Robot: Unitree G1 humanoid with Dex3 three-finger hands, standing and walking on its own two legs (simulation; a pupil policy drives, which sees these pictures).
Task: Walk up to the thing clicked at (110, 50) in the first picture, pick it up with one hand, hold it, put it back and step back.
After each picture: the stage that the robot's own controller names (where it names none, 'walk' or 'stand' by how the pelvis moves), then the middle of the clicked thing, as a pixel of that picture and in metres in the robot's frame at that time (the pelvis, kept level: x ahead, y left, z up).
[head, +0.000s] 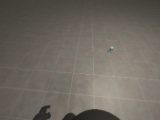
stand; (111, 49) +1.52 -0.48 -0.72
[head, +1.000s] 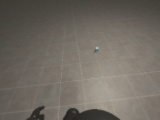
walk; (96, 50) +1.46 -0.05 -0.70
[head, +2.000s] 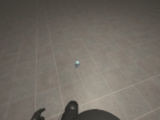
walk; (77, 64) +0.95 +0.27 -0.72
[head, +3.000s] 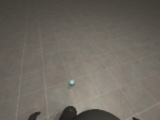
walk; (72, 83) +0.55 +0.21 -0.70
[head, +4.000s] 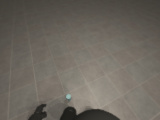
stand; (68, 97) +0.32 +0.22 -0.70
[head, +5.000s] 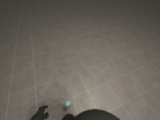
stand; (68, 104) +0.28 +0.21 -0.72
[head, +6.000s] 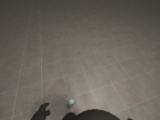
stand; (71, 102) +0.30 +0.18 -0.72
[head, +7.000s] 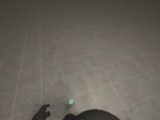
stand; (71, 102) +0.31 +0.19 -0.72
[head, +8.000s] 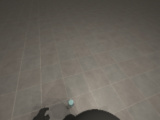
stand; (71, 103) +0.31 +0.19 -0.73
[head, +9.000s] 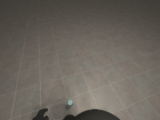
stand; (70, 103) +0.31 +0.20 -0.73
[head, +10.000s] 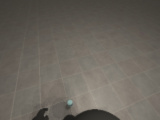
stand; (70, 103) +0.30 +0.20 -0.73
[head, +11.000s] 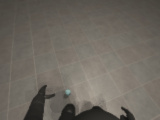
go down; (68, 92) +0.32 +0.21 -0.69
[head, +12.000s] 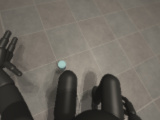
go down; (62, 65) +0.40 +0.21 -0.30
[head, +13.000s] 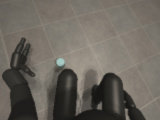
close in; (61, 63) +0.40 +0.21 -0.28
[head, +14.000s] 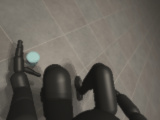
close in; (32, 59) +0.39 +0.24 -0.22
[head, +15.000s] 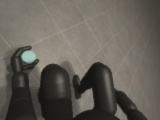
close; (28, 58) +0.38 +0.25 -0.22
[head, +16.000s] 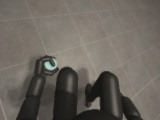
lift; (49, 65) +0.32 +0.25 -0.13
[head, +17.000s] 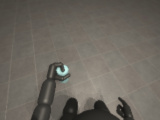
lift; (63, 74) +0.32 +0.17 +0.01
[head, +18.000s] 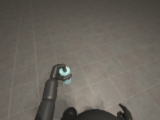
hold; (65, 75) +0.32 +0.17 +0.00
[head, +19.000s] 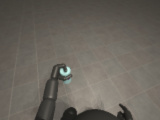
hold; (66, 75) +0.32 +0.17 +0.00
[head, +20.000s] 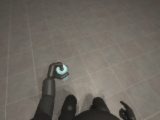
crouch; (62, 73) +0.34 +0.18 -0.05
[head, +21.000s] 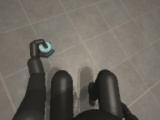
lower; (47, 51) +0.45 +0.24 -0.11
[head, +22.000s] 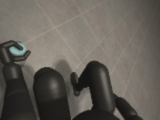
lower; (19, 52) +0.42 +0.27 -0.23
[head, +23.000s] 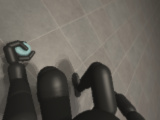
lower; (23, 52) +0.41 +0.26 -0.23
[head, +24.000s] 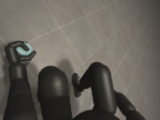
lower; (25, 52) +0.41 +0.26 -0.23
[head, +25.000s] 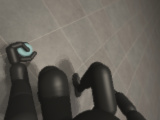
lower; (25, 52) +0.41 +0.26 -0.23
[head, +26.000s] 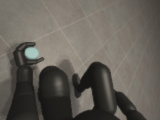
open; (30, 55) +0.40 +0.23 -0.23
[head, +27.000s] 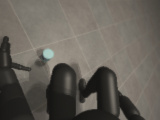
stand; (47, 55) +0.40 +0.22 -0.23
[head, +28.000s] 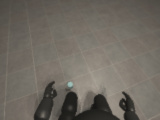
stand; (70, 85) +0.36 +0.18 -0.57
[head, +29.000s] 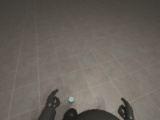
stand; (71, 100) +0.34 +0.18 -0.67
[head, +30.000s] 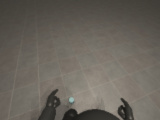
stand; (71, 100) +0.33 +0.17 -0.67
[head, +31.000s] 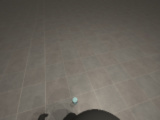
stand; (75, 101) +0.36 +0.16 -0.72
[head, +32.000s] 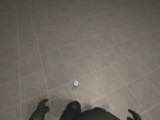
walk; (76, 84) +0.43 +0.14 -0.69
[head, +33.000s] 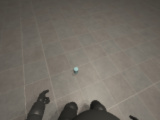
walk; (76, 70) +0.67 +0.15 -0.69
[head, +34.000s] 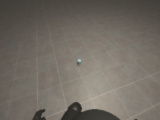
stand; (79, 62) +0.99 +0.23 -0.70
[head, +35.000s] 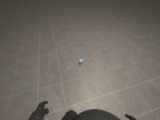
stand; (81, 62) +1.01 +0.15 -0.72
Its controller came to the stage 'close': yes
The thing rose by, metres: 0.71
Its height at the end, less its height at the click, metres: +0.00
